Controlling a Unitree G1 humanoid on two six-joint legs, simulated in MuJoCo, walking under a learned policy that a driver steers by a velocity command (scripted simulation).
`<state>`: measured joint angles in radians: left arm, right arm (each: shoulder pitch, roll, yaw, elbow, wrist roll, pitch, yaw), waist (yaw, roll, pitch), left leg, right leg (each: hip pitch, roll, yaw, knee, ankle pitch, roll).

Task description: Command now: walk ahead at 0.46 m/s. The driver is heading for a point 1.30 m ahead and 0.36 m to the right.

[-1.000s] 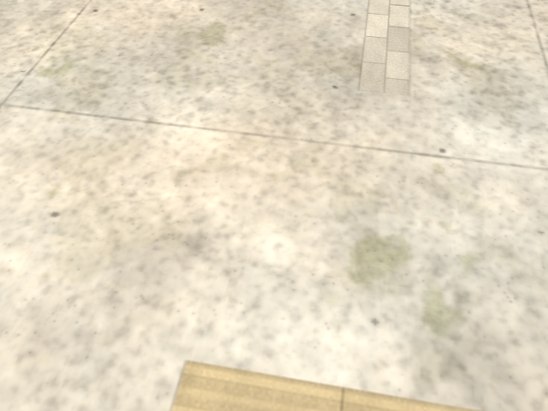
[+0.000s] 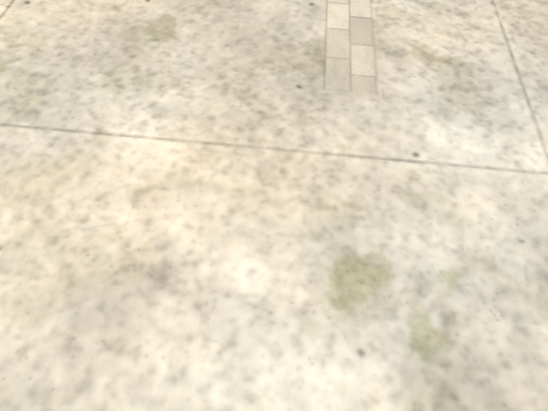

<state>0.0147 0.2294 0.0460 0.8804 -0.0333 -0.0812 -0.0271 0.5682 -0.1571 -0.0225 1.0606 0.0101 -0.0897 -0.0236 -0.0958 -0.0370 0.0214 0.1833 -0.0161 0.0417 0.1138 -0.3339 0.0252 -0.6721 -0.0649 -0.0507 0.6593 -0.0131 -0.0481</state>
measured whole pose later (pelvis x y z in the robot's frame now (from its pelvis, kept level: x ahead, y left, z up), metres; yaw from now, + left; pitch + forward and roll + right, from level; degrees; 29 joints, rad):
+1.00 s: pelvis +0.39 +0.00 +0.01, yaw -1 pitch +2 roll +1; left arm 0.46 0.23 0.03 1.09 -0.01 -0.06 0.01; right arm 0.05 -0.24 -0.06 0.90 0.03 -0.09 0.04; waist 0.08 0.00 0.00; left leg -0.60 0.04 0.06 0.80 -0.22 0.03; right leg 0.04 -0.03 -0.02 0.27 -0.35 -0.01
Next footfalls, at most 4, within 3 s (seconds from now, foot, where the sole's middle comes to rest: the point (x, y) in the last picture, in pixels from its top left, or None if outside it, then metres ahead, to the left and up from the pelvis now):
0.10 right None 0.26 -0.12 -0.77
0.54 left None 0.41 0.11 -0.77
1.14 left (189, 352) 0.62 0.15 -0.77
1.70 right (309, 274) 0.83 -0.18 -0.77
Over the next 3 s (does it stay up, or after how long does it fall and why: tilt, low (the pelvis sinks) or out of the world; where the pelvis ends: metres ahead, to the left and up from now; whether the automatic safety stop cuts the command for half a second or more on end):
stays up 1.21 -0.36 0.00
